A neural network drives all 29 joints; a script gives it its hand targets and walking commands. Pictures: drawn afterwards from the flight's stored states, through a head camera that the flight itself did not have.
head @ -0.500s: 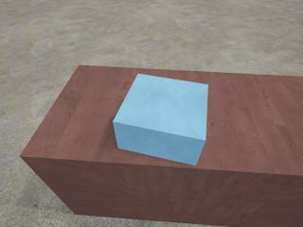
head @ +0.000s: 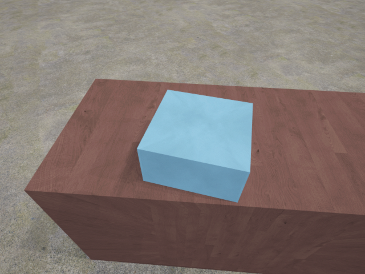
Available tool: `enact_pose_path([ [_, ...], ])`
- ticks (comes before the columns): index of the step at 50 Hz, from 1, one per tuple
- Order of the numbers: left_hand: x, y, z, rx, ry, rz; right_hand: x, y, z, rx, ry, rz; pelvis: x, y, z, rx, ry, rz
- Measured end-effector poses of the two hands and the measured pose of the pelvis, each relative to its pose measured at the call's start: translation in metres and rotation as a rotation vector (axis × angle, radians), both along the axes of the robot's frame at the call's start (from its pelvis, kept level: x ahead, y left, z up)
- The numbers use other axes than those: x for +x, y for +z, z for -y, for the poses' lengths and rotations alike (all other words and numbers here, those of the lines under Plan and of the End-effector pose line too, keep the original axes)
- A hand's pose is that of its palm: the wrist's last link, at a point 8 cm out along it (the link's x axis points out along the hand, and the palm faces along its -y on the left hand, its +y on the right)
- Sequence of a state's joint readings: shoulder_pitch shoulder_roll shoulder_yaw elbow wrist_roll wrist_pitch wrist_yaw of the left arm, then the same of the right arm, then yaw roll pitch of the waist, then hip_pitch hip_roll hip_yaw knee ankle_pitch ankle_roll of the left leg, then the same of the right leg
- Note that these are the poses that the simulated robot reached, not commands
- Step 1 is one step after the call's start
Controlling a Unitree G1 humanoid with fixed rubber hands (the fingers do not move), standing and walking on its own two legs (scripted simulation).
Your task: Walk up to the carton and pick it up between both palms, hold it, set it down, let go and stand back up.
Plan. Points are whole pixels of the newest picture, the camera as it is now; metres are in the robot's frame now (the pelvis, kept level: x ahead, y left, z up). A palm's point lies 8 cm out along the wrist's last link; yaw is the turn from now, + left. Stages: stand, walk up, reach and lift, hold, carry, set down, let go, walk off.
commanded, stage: stand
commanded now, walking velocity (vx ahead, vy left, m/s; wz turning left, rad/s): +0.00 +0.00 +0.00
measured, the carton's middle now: (199, 141) +0.50 -0.03 -0.02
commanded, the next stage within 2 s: none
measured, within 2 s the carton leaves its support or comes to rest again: neither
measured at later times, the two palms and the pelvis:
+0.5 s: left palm out of the picture +0.04 +0.26 -0.12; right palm out of the picture +0.06 -0.26 -0.12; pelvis +0.00 +0.00 +0.00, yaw +0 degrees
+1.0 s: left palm out of the picture +0.03 +0.26 -0.12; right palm out of the picture +0.05 -0.26 -0.12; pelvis +0.00 +0.00 +0.00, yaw +0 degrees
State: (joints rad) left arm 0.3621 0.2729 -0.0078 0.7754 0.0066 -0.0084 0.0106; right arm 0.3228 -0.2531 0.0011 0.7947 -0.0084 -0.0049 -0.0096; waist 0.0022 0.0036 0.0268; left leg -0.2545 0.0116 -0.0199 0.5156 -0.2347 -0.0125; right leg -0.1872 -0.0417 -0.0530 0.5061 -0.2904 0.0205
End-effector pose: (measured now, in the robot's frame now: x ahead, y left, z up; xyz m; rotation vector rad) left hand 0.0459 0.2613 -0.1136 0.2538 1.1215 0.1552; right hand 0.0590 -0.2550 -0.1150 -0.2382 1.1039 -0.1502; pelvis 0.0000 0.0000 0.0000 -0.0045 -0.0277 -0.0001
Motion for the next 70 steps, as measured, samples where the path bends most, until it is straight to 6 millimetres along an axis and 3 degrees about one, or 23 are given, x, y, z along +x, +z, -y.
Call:
enact_pose_path([
  [70,-0.019,-0.007,0.002,-0.005,0.051,-0.086,-0.013,-0.006,0.000,0.000,-0.018,-0.078,0.005,0.003,0.002,0.001,0.012,-0.001],
])
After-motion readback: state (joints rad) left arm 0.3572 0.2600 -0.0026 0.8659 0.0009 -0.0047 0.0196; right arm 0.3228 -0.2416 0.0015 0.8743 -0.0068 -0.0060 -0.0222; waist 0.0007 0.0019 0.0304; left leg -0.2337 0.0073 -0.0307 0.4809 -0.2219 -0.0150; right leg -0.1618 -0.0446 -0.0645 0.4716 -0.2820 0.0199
